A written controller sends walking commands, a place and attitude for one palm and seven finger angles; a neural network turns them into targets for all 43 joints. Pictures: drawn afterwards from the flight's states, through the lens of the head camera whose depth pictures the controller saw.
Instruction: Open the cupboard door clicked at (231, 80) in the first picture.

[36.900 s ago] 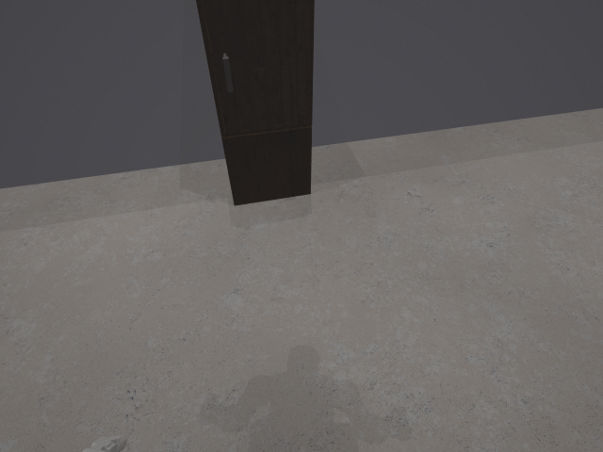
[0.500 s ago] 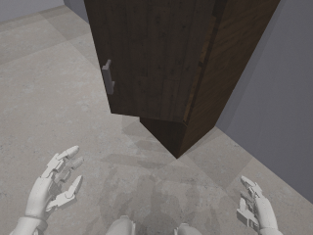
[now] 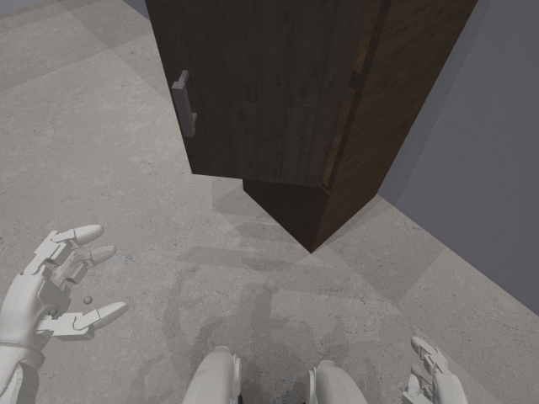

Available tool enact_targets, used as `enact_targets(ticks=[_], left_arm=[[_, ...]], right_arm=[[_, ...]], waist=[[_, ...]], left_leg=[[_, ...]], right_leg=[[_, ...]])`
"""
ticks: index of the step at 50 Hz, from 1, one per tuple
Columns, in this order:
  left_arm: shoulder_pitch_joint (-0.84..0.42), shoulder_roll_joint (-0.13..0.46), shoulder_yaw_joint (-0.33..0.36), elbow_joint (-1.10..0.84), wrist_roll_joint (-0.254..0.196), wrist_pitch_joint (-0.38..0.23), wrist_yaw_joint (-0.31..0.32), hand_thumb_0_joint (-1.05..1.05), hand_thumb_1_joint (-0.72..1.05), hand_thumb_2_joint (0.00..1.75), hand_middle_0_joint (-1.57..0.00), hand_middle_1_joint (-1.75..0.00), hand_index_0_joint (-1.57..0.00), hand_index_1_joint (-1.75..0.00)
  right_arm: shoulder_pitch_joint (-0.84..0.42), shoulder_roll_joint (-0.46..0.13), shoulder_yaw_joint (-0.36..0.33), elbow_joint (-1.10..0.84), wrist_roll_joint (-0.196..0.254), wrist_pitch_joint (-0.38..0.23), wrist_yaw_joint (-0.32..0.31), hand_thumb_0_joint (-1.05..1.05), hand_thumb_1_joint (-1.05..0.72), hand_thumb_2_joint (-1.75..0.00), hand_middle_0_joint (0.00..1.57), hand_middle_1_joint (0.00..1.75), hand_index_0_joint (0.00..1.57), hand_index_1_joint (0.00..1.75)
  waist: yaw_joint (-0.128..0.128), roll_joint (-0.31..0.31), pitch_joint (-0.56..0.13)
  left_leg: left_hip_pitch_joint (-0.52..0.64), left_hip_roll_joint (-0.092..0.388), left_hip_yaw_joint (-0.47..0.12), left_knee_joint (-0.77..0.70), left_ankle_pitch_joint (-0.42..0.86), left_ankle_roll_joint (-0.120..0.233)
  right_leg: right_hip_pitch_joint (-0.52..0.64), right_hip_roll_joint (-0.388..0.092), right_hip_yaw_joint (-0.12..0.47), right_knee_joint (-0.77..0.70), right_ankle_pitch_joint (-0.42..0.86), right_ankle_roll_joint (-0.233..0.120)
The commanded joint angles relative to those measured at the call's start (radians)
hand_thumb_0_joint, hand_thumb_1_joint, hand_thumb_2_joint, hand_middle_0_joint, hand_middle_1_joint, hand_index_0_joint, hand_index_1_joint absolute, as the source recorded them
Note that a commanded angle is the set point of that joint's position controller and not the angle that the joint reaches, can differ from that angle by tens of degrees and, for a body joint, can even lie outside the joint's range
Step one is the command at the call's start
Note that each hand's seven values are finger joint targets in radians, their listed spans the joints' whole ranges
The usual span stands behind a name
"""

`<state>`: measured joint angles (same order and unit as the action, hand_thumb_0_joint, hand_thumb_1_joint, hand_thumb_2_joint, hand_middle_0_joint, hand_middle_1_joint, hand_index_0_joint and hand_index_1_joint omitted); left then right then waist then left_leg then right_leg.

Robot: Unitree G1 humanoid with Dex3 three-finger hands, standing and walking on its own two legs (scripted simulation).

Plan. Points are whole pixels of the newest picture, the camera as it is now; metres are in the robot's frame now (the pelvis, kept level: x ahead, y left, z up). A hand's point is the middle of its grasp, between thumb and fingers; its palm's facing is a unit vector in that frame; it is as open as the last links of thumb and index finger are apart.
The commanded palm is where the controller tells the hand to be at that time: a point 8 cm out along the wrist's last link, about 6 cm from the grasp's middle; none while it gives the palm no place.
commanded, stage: raise the hand with hooked fingers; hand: left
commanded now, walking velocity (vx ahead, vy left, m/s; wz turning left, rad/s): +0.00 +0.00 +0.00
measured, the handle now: (187, 104) +0.64 +0.21 +0.03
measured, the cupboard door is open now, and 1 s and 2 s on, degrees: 41 41 41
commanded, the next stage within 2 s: move the hooked fingers beside the handle in 1.24 s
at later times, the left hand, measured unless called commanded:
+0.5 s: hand (63, 294) +0.25 +0.29 +0.03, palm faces -0.06 -1.00 -0.05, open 13.8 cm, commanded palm +0.24 +0.34 +0.04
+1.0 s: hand (77, 270) +0.28 +0.29 +0.03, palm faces -0.07 -1.00 -0.05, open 14.0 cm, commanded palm +0.27 +0.33 +0.04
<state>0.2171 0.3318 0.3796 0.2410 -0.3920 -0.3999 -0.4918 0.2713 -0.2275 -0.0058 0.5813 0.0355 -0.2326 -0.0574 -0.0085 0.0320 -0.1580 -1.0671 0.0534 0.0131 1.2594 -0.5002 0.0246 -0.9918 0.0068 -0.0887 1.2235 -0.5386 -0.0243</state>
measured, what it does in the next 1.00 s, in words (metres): stands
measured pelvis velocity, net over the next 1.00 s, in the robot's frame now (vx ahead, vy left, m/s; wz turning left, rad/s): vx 0.01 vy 0.01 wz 0.00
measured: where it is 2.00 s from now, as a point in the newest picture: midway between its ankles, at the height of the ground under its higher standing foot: outside the picture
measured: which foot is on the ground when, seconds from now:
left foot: down 0.00-1.00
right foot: down 0.00-1.00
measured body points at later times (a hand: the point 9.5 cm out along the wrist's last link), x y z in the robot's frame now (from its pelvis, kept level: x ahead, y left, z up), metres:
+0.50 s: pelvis +0.00 +0.03 +0.00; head +0.08 +0.07 +0.44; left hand +0.25 +0.35 +0.03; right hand +0.20 -0.20 -0.06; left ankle +0.06 +0.10 -0.63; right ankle +0.03 -0.11 -0.63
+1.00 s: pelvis +0.01 +0.01 -0.01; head +0.11 +0.04 +0.43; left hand +0.28 +0.34 +0.04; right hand +0.17 -0.25 -0.08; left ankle +0.06 +0.10 -0.63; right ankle +0.03 -0.11 -0.63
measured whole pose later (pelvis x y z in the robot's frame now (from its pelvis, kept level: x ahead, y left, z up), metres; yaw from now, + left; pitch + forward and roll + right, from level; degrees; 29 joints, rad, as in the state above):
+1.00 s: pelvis +0.01 +0.01 -0.01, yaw +0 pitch +21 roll -4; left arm 0.04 0.44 0.44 0.37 -0.39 -0.37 -0.61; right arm 0.26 -0.30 0.01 0.53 0.04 -0.20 -0.05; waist -0.02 0.02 -0.16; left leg -1.14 0.04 0.00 1.30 -0.52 0.04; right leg -1.05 0.00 -0.10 1.25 -0.55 -0.01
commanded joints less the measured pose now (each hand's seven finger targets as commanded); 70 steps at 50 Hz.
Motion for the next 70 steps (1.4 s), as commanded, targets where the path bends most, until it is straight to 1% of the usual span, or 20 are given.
enact_targets(ticks=[1,3,7,10,12,17,20,21,25,27,29,34,37,41,48,52,61,66,67,70], left_arm=[[-0.101,0.149,0.016,-0.127,0.007,-0.098,-0.030,0.00,-0.13,0.46,-0.27,-0.96,-0.27,-0.96],[-0.117,0.175,0.012,-0.146,0.008,-0.097,-0.058,0.00,-0.17,0.44,-0.28,-0.99,-0.28,-0.99],[-0.137,0.254,0.082,-0.243,-0.009,-0.096,-0.066,0.00,-0.27,0.40,-0.28,-1.05,-0.28,-1.05],[-0.130,0.277,0.127,-0.263,-0.016,-0.095,-0.027,0.00,-0.34,0.37,-0.29,-1.10,-0.29,-1.10],[-0.110,0.237,0.106,-0.242,-0.014,-0.084,-0.008,0.00,-0.38,0.35,-0.29,-1.12,-0.29,-1.12],[-0.127,0.207,0.053,-0.157,0.018,-0.019,-0.021,0.00,-0.50,0.30,-0.30,-1.20,-0.30,-1.20],[-0.202,0.221,0.039,-0.139,0.025,0.003,-0.048,0.00,-0.50,0.30,-0.30,-1.20,-0.30,-1.20],[-0.227,0.239,0.050,-0.165,0.025,-0.002,-0.054,0.00,-0.50,0.30,-0.30,-1.20,-0.30,-1.20],[-0.270,0.297,0.114,-0.153,0.010,-0.029,-0.057,0.00,-0.50,0.30,-0.30,-1.20,-0.30,-1.20],[-0.283,0.305,0.128,-0.160,0.004,-0.047,-0.060,0.00,-0.50,0.30,-0.30,-1.20,-0.30,-1.20],[-0.275,0.298,0.129,-0.103,0.000,-0.042,-0.068,0.00,-0.50,0.30,-0.30,-1.20,-0.30,-1.20],[-0.303,0.321,0.137,-0.019,-0.007,-0.005,-0.120,0.00,-0.50,0.30,-0.30,-1.20,-0.30,-1.20],[-0.339,0.347,0.146,-0.031,-0.014,0.002,-0.142,0.00,-0.50,0.30,-0.30,-1.20,-0.30,-1.20],[-0.288,0.354,0.164,-0.089,-0.031,-0.019,-0.136,0.00,-0.50,0.30,-0.30,-1.20,-0.30,-1.20],[-0.274,0.347,0.178,-0.024,-0.032,-0.018,-0.109,0.00,-0.50,0.30,-0.30,-1.20,-0.30,-1.20],[-0.292,0.347,0.156,-0.074,-0.029,-0.022,-0.117,0.00,-0.50,0.30,-0.30,-1.20,-0.30,-1.20],[-0.296,0.361,0.186,-0.047,-0.041,-0.031,-0.115,0.00,-0.50,0.30,-0.30,-1.20,-0.30,-1.20],[-0.296,0.340,0.157,-0.033,-0.036,-0.020,-0.125,0.00,-0.50,0.30,-0.30,-1.20,-0.30,-1.20],[-0.293,0.337,0.153,-0.031,-0.035,-0.018,-0.127,0.00,-0.50,0.30,-0.30,-1.20,-0.30,-1.20],[-0.478,0.344,0.130,0.008,-0.023,-0.025,-0.123,0.00,-0.50,0.30,-0.30,-1.20,-0.30,-1.20]], right_arm=[[-0.059,-0.178,-0.063,-0.158,0.002,-0.064,-0.009,0.00,-0.90,-0.90,0.20,0.30,0.20,0.30],[-0.045,-0.192,-0.063,-0.166,0.008,-0.071,-0.013,0.00,-0.90,-0.90,0.20,0.30,0.20,0.30],[-0.035,-0.206,-0.063,-0.173,0.007,-0.081,-0.016,0.00,-0.90,-0.90,0.20,0.30,0.20,0.30],[-0.044,-0.206,-0.059,-0.175,-0.001,-0.077,-0.012,0.00,-0.90,-0.90,0.20,0.30,0.20,0.30],[-0.050,-0.205,-0.057,-0.177,-0.001,-0.065,-0.006,0.00,-0.90,-0.90,0.20,0.30,0.20,0.30],[-0.037,-0.222,-0.056,-0.193,0.003,-0.040,0.001,0.00,-0.90,-0.90,0.20,0.30,0.20,0.30],[-0.025,-0.231,-0.051,-0.202,0.006,-0.035,-0.004,0.00,-0.90,-0.90,0.20,0.30,0.20,0.30],[-0.027,-0.233,-0.053,-0.201,0.006,-0.035,-0.004,0.00,-0.90,-0.90,0.20,0.30,0.20,0.30],[-0.020,-0.233,-0.049,-0.196,-0.001,-0.036,-0.009,0.00,-0.90,-0.90,0.20,0.30,0.20,0.30],[-0.025,-0.229,-0.048,-0.190,-0.003,-0.036,-0.009,0.00,-0.90,-0.90,0.20,0.30,0.20,0.30],[-0.024,-0.229,-0.045,-0.188,-0.002,-0.030,-0.010,0.00,-0.90,-0.90,0.20,0.30,0.20,0.30],[-0.019,-0.236,-0.045,-0.187,0.007,-0.021,-0.013,0.00,-0.90,-0.90,0.20,0.30,0.20,0.30],[-0.013,-0.239,-0.047,-0.187,0.008,-0.023,-0.015,0.00,-0.90,-0.90,0.20,0.30,0.20,0.30],[-0.005,-0.231,-0.051,-0.188,0.004,-0.033,-0.007,0.00,-0.90,-0.90,0.20,0.30,0.20,0.30],[-0.007,-0.226,-0.049,-0.187,0.007,-0.018,-0.005,0.00,-0.90,-0.90,0.20,0.30,0.20,0.30],[-0.005,-0.226,-0.049,-0.193,0.010,-0.019,-0.006,0.00,-0.90,-0.90,0.20,0.30,0.20,0.30],[-0.008,-0.217,-0.044,-0.184,0.008,-0.014,-0.012,0.00,-0.90,-0.90,0.20,0.30,0.20,0.30],[-0.009,-0.217,-0.043,-0.189,0.010,-0.011,-0.012,0.00,-0.90,-0.90,0.20,0.30,0.20,0.30],[-0.010,-0.218,-0.043,-0.190,0.012,-0.010,-0.012,0.00,-0.90,-0.90,0.20,0.30,0.20,0.30],[-0.003,-0.223,-0.037,-0.165,0.010,-0.008,-0.025,0.00,-0.90,-0.90,0.20,0.30,0.20,0.30]], waist=[[-0.013,-0.012,-0.194],[-0.018,0.008,-0.226],[0.010,0.079,-0.315],[0.030,0.120,-0.303],[0.023,0.136,-0.275],[-0.002,0.126,-0.235],[-0.018,0.101,-0.220],[-0.014,0.124,-0.250],[-0.005,0.107,-0.265],[0.001,0.137,-0.289],[-0.001,0.098,-0.266],[-0.001,0.084,-0.288],[0.000,0.104,-0.316],[0.011,0.104,-0.370],[0.004,0.058,-0.301],[0.002,0.093,-0.336],[0.000,0.060,-0.324],[-0.005,0.056,-0.317],[-0.008,0.051,-0.313],[-0.048,0.036,-0.258]], left_leg=[[0.151,-0.037,-0.062,-0.147,0.093,0.008],[0.178,-0.037,-0.071,-0.160,0.075,0.012],[0.298,-0.032,-0.104,-0.199,0.135,0.001],[0.331,-0.027,-0.134,-0.224,0.152,-0.019],[0.348,-0.025,-0.148,-0.248,0.126,-0.031],[0.346,-0.020,-0.169,-0.271,0.075,-0.046],[0.334,-0.020,-0.180,-0.273,0.049,-0.043],[0.367,-0.019,-0.183,-0.273,0.073,-0.048],[0.373,-0.022,-0.188,-0.257,0.105,-0.055],[0.396,-0.022,-0.181,-0.250,0.134,-0.058],[0.357,-0.024,-0.174,-0.247,0.113,-0.049],[0.301,-0.030,-0.136,-0.213,0.124,-0.025],[0.318,-0.029,-0.127,-0.196,0.177,-0.020],[0.344,-0.028,-0.111,-0.169,0.278,-0.015],[0.213,-0.034,-0.079,-0.145,0.186,0.000],[0.258,-0.033,-0.077,-0.147,0.217,0.003],[0.206,-0.035,-0.064,-0.119,0.214,0.008],[0.210,-0.035,-0.062,-0.123,0.209,0.009],[0.201,-0.035,-0.061,-0.121,0.199,0.010],[0.162,-0.031,-0.069,-0.098,0.144,0.014]], right_leg=[[0.054,0.019,0.089,-0.195,-0.014,0.004],[0.046,0.018,0.086,-0.193,-0.015,0.001],[0.039,0.025,0.040,-0.151,0.075,-0.011],[0.008,0.032,0.011,-0.120,0.089,-0.018],[-0.017,0.027,-0.001,-0.119,0.080,-0.013],[-0.057,0.028,-0.012,-0.122,0.066,-0.008],[-0.062,0.033,-0.010,-0.126,0.058,-0.011],[-0.064,0.031,-0.008,-0.125,0.065,-0.011],[-0.069,0.038,-0.006,-0.114,0.073,-0.017],[-0.069,0.032,-0.004,-0.115,0.081,-0.017],[-0.059,0.033,-0.004,-0.122,0.074,-0.015],[-0.021,0.030,0.008,-0.135,0.085,-0.014],[-0.016,0.031,0.014,-0.136,0.108,-0.016],[0.015,0.033,0.024,-0.139,0.160,-0.016],[0.046,0.030,0.042,-0.146,0.114,-0.007],[0.056,0.030,0.048,-0.150,0.143,-0.010],[0.082,0.029,0.068,-0.153,0.152,-0.006],[0.080,0.030,0.068,-0.159,0.153,-0.004],[0.080,0.028,0.073,-0.163,0.142,-0.003],[0.020,0.032,0.076,-0.156,0.088,-0.004]])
